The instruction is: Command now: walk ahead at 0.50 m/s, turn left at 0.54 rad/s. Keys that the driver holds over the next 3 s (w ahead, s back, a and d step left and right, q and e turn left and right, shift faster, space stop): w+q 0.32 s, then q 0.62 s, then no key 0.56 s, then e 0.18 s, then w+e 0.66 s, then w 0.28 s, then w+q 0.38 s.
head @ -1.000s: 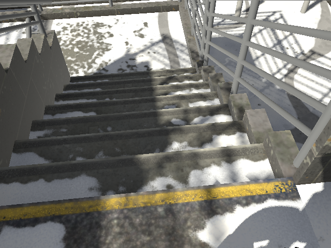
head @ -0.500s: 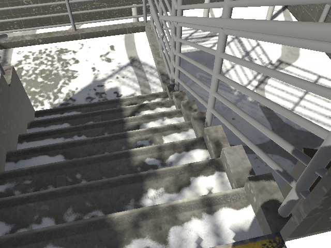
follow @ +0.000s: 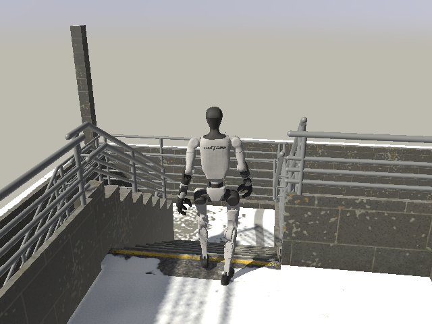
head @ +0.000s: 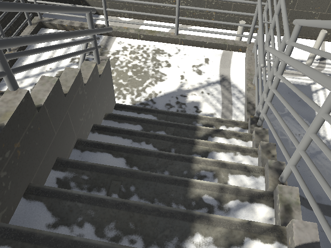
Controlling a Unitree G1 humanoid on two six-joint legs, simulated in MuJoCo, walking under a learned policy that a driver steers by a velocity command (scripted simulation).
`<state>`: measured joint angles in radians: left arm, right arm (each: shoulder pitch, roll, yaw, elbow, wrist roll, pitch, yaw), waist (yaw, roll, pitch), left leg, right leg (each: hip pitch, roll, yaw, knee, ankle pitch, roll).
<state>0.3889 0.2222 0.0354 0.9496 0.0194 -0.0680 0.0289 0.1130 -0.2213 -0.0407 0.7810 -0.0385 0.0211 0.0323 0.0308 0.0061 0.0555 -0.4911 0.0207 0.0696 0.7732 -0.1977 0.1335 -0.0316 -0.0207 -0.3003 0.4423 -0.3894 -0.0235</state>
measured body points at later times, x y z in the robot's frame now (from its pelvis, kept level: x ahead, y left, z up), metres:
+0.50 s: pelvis +0.21 +0.02 -0.05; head +0.20 +0.04 +0.40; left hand +0.31 +0.32 -0.15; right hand +0.26 -0.25 -0.17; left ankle +0.07 +0.07 -0.73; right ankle +0.38 -0.07 -0.75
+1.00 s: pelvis +0.28 +0.02 -0.18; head +0.31 +0.00 +0.27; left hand +0.14 +0.25 -0.29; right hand +0.61 -0.05 -0.26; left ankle +0.24 +0.15 -0.65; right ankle +0.36 -0.04 -0.91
